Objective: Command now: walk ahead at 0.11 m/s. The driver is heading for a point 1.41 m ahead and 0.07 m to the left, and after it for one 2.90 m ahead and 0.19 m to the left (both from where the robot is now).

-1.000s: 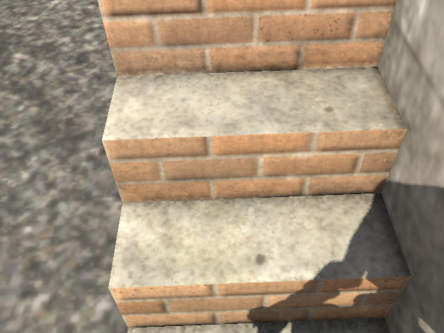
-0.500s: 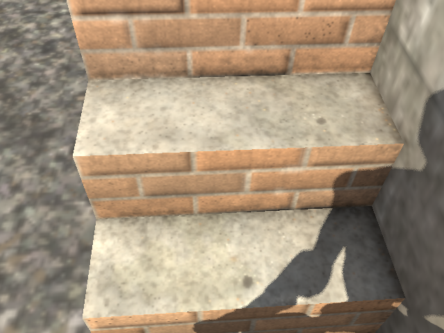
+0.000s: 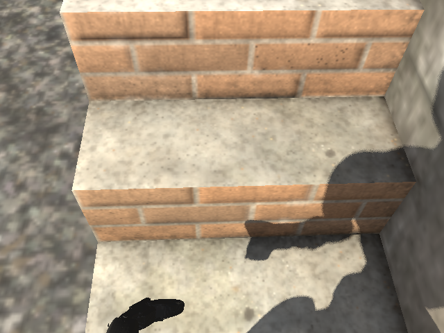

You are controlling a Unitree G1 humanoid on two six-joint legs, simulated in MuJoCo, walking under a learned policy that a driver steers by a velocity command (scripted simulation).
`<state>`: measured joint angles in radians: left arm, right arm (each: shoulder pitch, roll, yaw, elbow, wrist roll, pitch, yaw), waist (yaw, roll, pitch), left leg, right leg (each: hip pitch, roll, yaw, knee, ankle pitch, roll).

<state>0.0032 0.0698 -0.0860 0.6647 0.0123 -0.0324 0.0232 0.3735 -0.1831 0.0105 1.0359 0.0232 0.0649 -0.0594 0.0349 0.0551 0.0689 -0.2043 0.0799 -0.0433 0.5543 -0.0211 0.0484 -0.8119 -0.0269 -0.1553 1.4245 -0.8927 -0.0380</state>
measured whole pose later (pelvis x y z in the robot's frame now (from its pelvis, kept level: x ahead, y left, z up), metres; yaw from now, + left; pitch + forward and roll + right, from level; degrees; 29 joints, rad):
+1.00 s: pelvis -0.10 -0.02 -0.07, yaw +0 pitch +1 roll +2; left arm 0.36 0.17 -0.04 0.74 0.05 0.04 0.00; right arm 0.07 -0.18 0.00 0.48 0.02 0.00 -0.01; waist 0.03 0.07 0.01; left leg -0.91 -0.12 -0.21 1.95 -0.52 -0.11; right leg -0.17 -0.05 -0.05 0.53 -0.43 -0.01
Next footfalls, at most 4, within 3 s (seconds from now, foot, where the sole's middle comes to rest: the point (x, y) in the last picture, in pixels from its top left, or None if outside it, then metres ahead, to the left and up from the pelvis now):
0.34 left None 0.01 0.21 -0.62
0.92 right None -0.12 -0.13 -0.83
1.20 left None -0.12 0.10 -0.83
2.72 left None -0.04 0.19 -0.83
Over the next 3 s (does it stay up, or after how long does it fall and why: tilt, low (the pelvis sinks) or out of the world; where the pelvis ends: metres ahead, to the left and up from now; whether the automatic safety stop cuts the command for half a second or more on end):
stays up -0.07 0.05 -0.07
